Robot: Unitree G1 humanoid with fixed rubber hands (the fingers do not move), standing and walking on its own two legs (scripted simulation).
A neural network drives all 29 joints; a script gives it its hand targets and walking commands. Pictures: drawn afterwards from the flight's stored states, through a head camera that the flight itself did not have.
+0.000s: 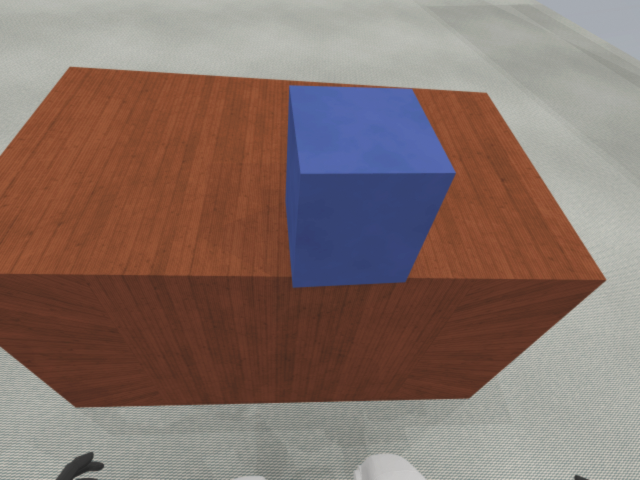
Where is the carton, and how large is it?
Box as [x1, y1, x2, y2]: [285, 85, 455, 287]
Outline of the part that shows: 289,85 285,201 293,287 405,281 455,173 412,90 400,88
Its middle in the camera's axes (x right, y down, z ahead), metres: +0.05 -0.08 +0.64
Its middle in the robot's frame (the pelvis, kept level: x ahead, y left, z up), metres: +0.53 -0.05 +0.04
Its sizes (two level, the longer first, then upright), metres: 0.210 0.200 0.250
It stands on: a pedestal, 0.68 m high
